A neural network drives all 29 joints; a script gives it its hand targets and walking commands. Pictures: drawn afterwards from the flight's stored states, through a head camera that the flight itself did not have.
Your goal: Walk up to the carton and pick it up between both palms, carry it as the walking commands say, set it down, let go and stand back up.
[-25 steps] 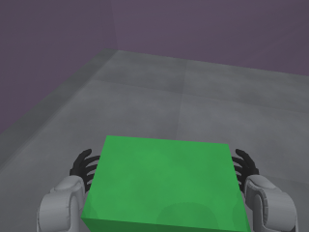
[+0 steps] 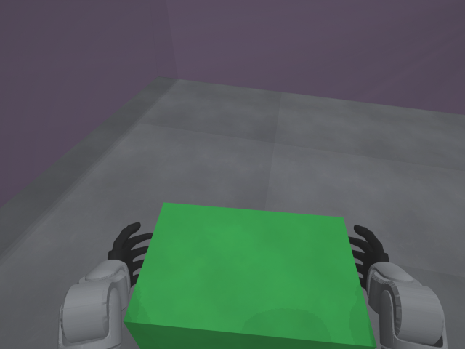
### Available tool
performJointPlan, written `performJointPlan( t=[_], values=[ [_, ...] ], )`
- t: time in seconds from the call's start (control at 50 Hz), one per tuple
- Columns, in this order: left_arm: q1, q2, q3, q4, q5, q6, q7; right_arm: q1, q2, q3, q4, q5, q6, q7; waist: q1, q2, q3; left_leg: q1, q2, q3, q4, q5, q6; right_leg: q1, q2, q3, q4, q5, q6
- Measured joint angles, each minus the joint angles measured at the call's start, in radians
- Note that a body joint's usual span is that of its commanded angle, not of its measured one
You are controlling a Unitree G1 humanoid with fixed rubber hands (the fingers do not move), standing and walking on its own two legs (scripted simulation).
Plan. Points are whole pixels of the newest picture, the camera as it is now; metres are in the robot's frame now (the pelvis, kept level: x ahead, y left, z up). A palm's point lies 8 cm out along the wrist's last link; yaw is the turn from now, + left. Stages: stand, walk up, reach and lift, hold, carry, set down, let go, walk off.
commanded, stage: carry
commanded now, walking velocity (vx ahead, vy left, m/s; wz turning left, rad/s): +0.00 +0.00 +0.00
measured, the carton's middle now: (245, 298) +0.24 -0.01 +0.01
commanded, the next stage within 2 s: hold in 0.28 s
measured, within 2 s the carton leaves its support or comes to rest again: neither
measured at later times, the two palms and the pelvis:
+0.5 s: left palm (130, 297) +0.24 +0.18 +0.02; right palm (354, 274) +0.25 -0.20 +0.06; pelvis -0.01 -0.01 +0.00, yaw +0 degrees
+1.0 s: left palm (126, 281) +0.28 +0.19 +0.01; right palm (341, 296) +0.24 -0.18 +0.01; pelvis -0.02 +0.01 +0.00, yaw -1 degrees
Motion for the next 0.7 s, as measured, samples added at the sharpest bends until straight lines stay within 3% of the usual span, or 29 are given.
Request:
performJointPlan(
  t=[0.3, 0.38, 0.42, 0.48, 0.62, 0.7],
  values=[
    [-0.018, 0.001, 0.0, 0.031, 0.004, -0.014, 0.003, -0.017, -0.008, 0.0, 0.024, -0.003, -0.006, 0.0, 0.0, 0.009, 0.004, 0.004, -0.001, 0.0, -0.007, 0.003, 0.0, 0.002, 0.0, 0.0, -0.003, 0.0, -0.003],
    [-0.04, 0.001, -0.003, 0.325, 0.018, -0.272, 0.018, -0.047, -0.009, 0.001, 0.286, -0.023, -0.236, -0.008, 0.009, 0.009, 0.033, 0.032, -0.006, 0.0, -0.04, 0.023, 0.0, 0.028, 0.0, 0.002, -0.031, 0.017, -0.008],
    [-0.013, 0.0, -0.02, 0.377, 0.018, -0.347, 0.046, -0.046, 0.006, 0.003, 0.331, -0.021, -0.305, -0.025, 0.009, 0.009, 0.047, 0.033, -0.007, 0.0, -0.05, 0.031, 0.0, 0.028, 0.0, 0.002, -0.038, 0.024, -0.008],
    [0.039, 0.001, -0.037, 0.384, 0.018, -0.397, 0.117, -0.046, 0.034, 0.02, 0.335, -0.021, -0.376, -0.05, 0.009, 0.009, 0.073, 0.036, -0.008, 0.0, -0.06, 0.041, 0.0, 0.028, 0.0, 0.002, -0.042, 0.031, -0.008],
    [0.027, 0.02, -0.046, 0.39, 0.017, -0.436, 0.121, -0.047, 0.062, 0.026, 0.344, -0.021, -0.445, -0.095, 0.008, 0.009, 0.097, 0.041, -0.008, 0.0, -0.068, 0.056, 0.0, 0.029, 0.0, 0.002, -0.042, 0.04, -0.011],
    [-0.028, 0.027, -0.026, 0.506, 0.019, -0.499, 0.12, -0.049, 0.052, 0.026, 0.474, -0.025, -0.512, -0.097, -0.006, 0.009, 0.097, 0.053, -0.01, 0.0, -0.069, 0.057, 0.0, 0.04, 0.0, 0.004, -0.042, 0.042, -0.01]
  ],
)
